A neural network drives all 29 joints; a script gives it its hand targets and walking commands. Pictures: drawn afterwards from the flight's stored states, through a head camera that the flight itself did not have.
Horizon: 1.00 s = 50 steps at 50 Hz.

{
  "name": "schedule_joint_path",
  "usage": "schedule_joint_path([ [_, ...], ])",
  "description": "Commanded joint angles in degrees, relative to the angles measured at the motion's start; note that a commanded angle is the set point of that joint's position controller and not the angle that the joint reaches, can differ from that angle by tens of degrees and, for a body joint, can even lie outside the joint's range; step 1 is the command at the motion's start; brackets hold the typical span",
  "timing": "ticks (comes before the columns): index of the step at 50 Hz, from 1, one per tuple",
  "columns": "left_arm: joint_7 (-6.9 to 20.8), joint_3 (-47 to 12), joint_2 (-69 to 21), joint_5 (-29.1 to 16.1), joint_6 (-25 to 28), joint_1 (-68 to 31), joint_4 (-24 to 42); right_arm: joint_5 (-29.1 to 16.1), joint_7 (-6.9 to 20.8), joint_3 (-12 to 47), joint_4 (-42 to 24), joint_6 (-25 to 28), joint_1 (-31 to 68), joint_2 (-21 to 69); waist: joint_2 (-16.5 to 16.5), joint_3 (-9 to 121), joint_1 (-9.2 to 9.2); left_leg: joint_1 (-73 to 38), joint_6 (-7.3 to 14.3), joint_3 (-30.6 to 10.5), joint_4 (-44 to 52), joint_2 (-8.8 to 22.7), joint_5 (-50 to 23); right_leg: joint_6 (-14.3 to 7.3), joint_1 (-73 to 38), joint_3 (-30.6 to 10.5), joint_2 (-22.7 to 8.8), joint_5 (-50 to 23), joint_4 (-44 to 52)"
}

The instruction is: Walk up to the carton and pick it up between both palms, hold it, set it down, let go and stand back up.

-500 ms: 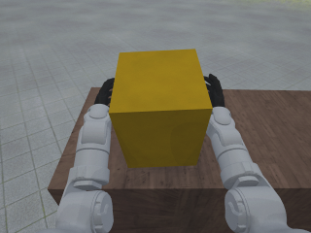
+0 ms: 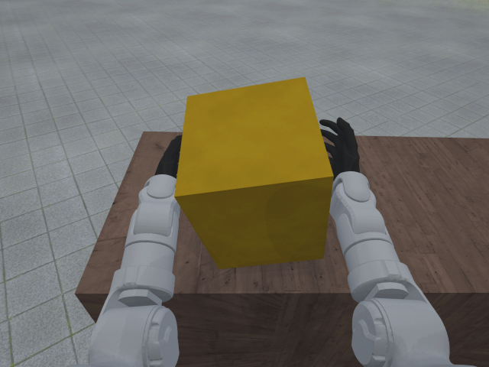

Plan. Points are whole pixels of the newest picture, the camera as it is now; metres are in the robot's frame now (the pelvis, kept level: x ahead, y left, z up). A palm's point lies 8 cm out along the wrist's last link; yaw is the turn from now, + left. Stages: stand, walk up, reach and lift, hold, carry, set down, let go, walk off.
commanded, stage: set down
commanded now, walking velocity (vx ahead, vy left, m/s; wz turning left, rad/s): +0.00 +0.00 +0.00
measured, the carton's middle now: (258, 181) +0.40 -0.01 +0.12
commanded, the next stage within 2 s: none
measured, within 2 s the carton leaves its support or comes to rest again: neither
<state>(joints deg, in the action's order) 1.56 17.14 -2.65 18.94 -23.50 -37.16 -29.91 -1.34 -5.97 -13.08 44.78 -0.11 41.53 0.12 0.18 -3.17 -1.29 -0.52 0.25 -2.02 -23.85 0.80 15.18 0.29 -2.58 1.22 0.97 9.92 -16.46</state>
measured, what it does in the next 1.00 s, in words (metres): stands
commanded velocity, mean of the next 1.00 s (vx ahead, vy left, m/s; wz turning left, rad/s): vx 0.00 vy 0.00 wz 0.00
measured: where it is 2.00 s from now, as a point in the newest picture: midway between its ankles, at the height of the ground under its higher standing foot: outside the picture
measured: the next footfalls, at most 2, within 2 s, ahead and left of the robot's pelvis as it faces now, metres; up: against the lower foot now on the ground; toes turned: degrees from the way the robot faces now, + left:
none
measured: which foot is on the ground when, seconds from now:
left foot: down 0.00-1.00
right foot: down 0.00-1.00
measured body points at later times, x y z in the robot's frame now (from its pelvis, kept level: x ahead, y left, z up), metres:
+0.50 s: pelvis +0.03 +0.00 +0.00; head +0.01 +0.02 +0.45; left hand +0.42 +0.14 +0.12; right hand +0.43 -0.15 +0.14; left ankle -0.01 +0.11 -0.74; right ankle +0.00 -0.13 -0.74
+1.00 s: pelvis +0.03 +0.00 +0.00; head +0.06 +0.02 +0.45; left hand +0.44 +0.13 +0.08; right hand +0.43 -0.16 +0.10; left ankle -0.01 +0.11 -0.74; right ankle +0.00 -0.13 -0.74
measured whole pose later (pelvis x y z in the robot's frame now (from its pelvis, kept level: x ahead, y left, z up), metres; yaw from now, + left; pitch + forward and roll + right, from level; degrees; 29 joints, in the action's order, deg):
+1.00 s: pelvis +0.03 +0.00 +0.00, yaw +0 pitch -1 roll -2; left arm -2.1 17.1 -4.5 18.9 -12.0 -37.2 -36.9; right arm 5.3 -2.8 -19.6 47.5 9.1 39.2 1.0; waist 0.2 -3.7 -1.3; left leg 6.7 0.2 -2.0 -23.8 0.8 16.4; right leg 0.3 4.7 1.2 1.0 11.1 -16.5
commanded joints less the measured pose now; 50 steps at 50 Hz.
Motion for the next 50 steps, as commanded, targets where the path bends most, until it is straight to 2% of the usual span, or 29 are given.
schedule_joint_path([
  [1, 4.73, -19.6, -29.25, -6.53, 10.08, -47.14, 6.14, 9.31, 7.94, 11.43, -2.57, 3.46, 38.21, 28.95, -0.24, 21.85, -2.01, -3.35, -4.17, 5.33, 7.41, -0.96, -22.09, 1.18, -1.83, 5.31, 1.45, -9.31, 1.49],
  [4, 4.72, -18.32, -28.63, -5.89, 10.33, -45.11, 4.69, 9.66, 7.75, 10.69, -0.17, 3.21, 34.82, 28.28, 0.1, 20.28, -2.38, -2.63, -3.93, 5.64, 7.6, -1.23, -21.93, 1.41, -2.94, 5.02, 1.31, -10.9, 1.59],
  [8, 4.33, -19.69, -29.52, -6.98, 10.83, -44.63, 7.52, 8.0, 7.24, 12.51, -0.61, 3.53, 33.87, 28.24, -0.97, 21.72, -2.86, -4.94, -4.93, 5.45, 5.58, -1.06, -30.11, 1.83, -3.19, 5.03, 1.64, -17.24, 0.72],
  [14, 3.82, -20.96, -30.33, -7.55, 11.03, -42.02, 9.11, 7.21, 6.52, 14.14, -1.98, 4.25, 32.53, 28.66, -1.56, 23.75, -3.76, -6.36, -6.06, 5.06, 3.39, -0.93, -37.41, 2.23, -3.99, 4.96, 1.77, -26.12, -0.73],
  [19, 3.43, -21.36, -30.93, -7.25, 10.98, -40.43, 9.47, 6.94, 6.45, 14.43, -2.27, 4.94, 31.77, 28.55, -2.35, 24.22, -3.75, -6.74, -6.52, 4.86, 2.17, -0.85, -40.93, 2.15, -2.85, 5.05, 1.86, -28.44, -1.33],
  [26, 3.15, -20.07, -31.23, -5.97, 11.73, -39.67, 7.89, 8.85, 6.99, 12.79, -2.0, 6.23, 32.0, 27.92, -2.13, 25.97, -3.45, -6.98, -6.49, 4.96, 1.8, -0.25, -41.91, 1.96, -1.09, 5.33, 2.13, -27.81, -1.36],
  [37, 3.14, -15.23, -30.25, -3.1, 13.6, -39.2, 1.6, 13.83, 9.13, 6.61, 3.31, 7.87, 30.47, 26.64, -1.5, 22.75, -2.59, -4.35, -5.72, 5.73, 3.5, 0.17, -36.29, 1.79, 1.45, 5.79, 1.77, -22.07, -0.73],
  [45, 1.29, -15.01, -31.55, -4.04, 18.5, -42.54, 0.03, 16.03, 10.31, 5.78, 4.29, 10.73, 32.59, 29.72, -1.99, 31.31, -1.41, -1.69, -5.68, 6.18, 1.86, 0.38, -39.05, 2.26, 1.6, 5.28, 1.39, -28.63, -2.92],
  [49, 0.5, -14.65, -31.4, -3.95, 20.45, -43.67, -0.87, 18.03, 10.81, 4.12, 6.02, 11.63, 31.3, 29.79, -2.21, 34.6, -1.73, -0.69, -5.52, 6.51, 1.63, 0.54, -38.27, 2.13, 2.21, 5.31, 1.21, -29.11, -3.38],
  [50, 0.24, -15.16, -31.58, -4.18, 21.12, -44.25, -0.04, 17.94, 10.96, 4.51, 6.3, 11.97, 31.08, 30.31, -2.74, 35.78, -1.34, -0.05, -5.62, 6.63, 1.46, 0.49, -38.82, 2.07, 2.08, 5.2, 1.12, -30.13, -3.66],
])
